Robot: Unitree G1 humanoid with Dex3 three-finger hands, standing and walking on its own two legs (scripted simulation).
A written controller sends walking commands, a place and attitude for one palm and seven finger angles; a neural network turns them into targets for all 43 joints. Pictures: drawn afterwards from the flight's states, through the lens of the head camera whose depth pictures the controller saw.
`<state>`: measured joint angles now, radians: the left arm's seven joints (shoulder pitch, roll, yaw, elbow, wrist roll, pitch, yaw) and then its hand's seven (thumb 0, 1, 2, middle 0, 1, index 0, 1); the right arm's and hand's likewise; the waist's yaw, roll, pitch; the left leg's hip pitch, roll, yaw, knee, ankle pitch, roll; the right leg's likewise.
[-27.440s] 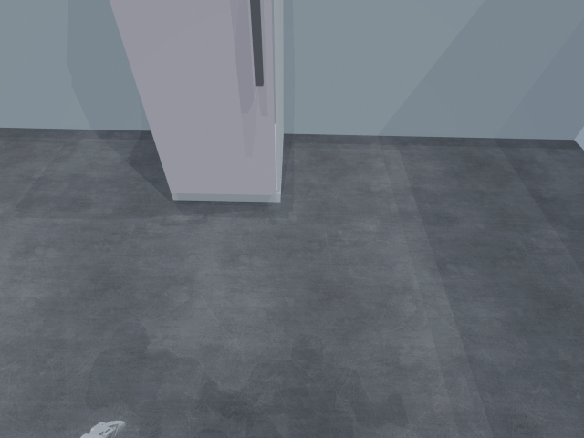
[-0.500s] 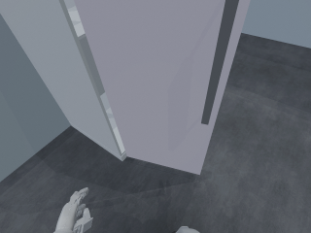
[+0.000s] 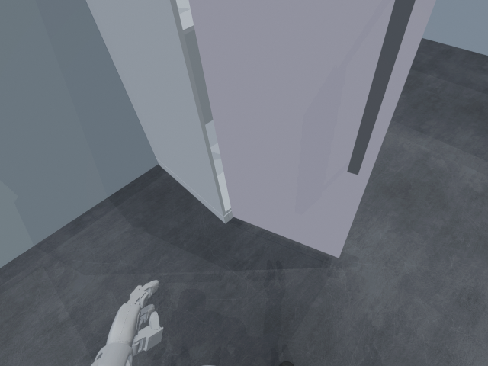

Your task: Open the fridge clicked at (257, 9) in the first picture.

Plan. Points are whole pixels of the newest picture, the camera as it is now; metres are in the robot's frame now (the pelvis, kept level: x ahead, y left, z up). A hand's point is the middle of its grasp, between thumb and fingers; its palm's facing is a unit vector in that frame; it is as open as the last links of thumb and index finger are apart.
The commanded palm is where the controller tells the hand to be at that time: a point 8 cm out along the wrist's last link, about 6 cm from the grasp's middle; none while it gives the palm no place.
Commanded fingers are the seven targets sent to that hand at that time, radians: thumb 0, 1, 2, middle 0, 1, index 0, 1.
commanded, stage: stop stepping back and stand still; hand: right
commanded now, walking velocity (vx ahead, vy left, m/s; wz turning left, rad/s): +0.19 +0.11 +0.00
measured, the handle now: (379, 85) +0.61 -0.24 +0.13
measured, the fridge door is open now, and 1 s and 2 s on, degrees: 71 71 71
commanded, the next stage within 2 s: let the arm hang, fingers relaxed in 0.72 s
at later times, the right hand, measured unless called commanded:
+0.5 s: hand out of the picture +0.08 -0.29 +0.15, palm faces +0.56 +0.76 -0.34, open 7.4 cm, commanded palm +0.01 -0.33 +0.18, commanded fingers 0.00 -0.90 -0.90 0.20 0.30 0.20 0.30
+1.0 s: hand out of the picture +0.02 -0.27 -0.11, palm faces +0.21 +0.91 -0.37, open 7.4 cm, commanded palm none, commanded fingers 0.00 -0.90 -0.90 0.20 0.30 0.20 0.30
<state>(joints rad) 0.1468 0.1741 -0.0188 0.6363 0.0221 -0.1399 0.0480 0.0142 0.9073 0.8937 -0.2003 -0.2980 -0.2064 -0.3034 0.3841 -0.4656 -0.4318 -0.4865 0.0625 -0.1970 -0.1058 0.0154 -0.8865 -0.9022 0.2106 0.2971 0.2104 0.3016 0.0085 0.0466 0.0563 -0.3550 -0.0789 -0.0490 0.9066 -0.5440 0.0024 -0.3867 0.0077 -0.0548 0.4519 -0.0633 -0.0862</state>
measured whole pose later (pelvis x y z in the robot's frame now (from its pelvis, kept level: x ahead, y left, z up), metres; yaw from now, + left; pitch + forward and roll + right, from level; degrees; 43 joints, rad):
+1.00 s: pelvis -0.11 -0.02 -0.03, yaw -9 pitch +1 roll -3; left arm 0.20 0.26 0.00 0.75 0.06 -0.01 0.00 0.01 0.91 0.89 -0.20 -0.30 -0.20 -0.30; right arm 0.28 -0.25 -0.11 0.45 -0.02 0.08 -0.01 0.01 -0.91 -0.90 0.19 0.29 0.19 0.30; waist 0.04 -0.02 0.01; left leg -0.47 0.05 0.00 1.03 -0.55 -0.01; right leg -0.44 -0.01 -0.11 0.76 -0.33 -0.01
